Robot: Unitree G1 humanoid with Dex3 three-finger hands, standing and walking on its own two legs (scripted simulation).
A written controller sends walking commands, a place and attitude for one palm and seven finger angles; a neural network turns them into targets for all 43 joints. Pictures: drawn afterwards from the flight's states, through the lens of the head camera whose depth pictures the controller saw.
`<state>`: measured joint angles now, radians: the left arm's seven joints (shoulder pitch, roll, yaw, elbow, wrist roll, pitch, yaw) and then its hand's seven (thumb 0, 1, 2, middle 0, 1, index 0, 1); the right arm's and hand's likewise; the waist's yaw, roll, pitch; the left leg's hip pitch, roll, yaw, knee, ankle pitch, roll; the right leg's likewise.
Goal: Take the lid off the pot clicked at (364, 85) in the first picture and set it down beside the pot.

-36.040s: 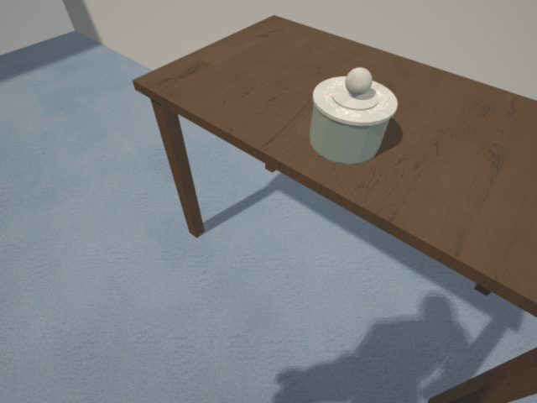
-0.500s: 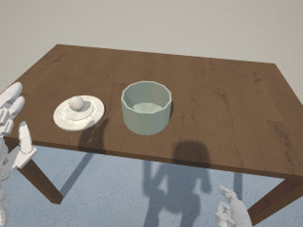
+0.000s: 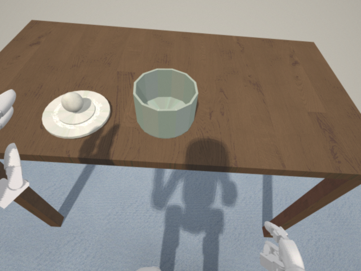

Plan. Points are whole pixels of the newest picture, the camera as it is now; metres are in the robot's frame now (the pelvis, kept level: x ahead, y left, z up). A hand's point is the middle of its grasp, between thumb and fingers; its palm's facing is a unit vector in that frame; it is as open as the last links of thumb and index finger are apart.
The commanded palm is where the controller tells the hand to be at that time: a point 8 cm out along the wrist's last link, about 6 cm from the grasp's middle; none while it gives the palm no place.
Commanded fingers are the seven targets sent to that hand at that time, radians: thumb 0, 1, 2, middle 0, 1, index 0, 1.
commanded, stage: step back with the hand held close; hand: left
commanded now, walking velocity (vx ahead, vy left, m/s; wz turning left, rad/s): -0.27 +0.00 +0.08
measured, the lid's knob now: (72, 102) +0.48 +0.33 +0.05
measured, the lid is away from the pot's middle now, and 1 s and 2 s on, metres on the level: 0.25 0.25 0.25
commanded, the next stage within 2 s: stop stepping back and stand still in 0.78 s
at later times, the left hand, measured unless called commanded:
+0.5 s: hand out of the picture +0.13 +0.25 +0.20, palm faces +0.34 -0.84 -0.42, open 7.4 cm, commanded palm +0.06 +0.30 +0.22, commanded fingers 0.00 0.90 0.90 -0.20 -0.30 -0.20 -0.30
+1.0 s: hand out of the picture +0.00 +0.31 +0.19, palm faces +0.29 -0.91 -0.29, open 7.4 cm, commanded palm -0.08 +0.35 +0.22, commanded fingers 0.00 0.90 0.90 -0.20 -0.30 -0.20 -0.30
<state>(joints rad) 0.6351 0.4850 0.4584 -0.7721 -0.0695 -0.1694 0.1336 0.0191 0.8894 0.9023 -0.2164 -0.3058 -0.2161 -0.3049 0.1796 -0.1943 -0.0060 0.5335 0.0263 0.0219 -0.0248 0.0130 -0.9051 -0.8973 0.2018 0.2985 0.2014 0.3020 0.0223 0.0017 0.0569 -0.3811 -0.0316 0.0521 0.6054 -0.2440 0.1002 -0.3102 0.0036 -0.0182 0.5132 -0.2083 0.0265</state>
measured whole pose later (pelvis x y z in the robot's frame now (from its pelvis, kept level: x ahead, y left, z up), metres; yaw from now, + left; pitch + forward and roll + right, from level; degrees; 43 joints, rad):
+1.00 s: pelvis -0.23 +0.07 -0.01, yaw -3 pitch +1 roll -7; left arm 0.48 0.48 0.43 -0.76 -0.09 -0.16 0.13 0.02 0.89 0.90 -0.21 -0.30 -0.21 -0.30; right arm 0.17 -0.13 0.02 0.57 0.01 -0.05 0.03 0.01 -0.90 -0.90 0.20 0.30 0.20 0.30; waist -0.03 -0.08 0.02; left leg -0.57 0.00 0.05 0.51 -0.06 0.08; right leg -0.40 0.13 0.01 1.01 -0.48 -0.01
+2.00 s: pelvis -0.39 +0.23 -0.02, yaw -1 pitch +2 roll -1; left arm 0.21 0.18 0.06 0.80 0.01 0.08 0.00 -0.04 1.01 0.90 -0.21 -0.30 -0.20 -0.30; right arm 0.41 -0.18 -0.01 0.83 -0.02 0.00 -0.01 0.01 -0.91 -0.90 0.20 0.30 0.20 0.30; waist -0.06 -0.13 0.04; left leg -0.41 -0.07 0.14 0.74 -0.38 0.15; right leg -0.60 -0.03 0.04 1.24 -0.33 0.03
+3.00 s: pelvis -0.30 +0.19 +0.01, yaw -2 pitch +0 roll -1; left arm 0.20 0.16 0.02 1.10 0.01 0.01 0.05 0.01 0.92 0.90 -0.20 -0.30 -0.20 -0.30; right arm 0.30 -0.13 -0.05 1.07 -0.01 0.00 -0.04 0.00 -0.91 -0.90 0.20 0.30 0.20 0.30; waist -0.03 0.01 0.09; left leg -0.07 -0.02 0.10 0.45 -0.38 0.06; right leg -0.13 0.03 0.02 0.47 -0.33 -0.01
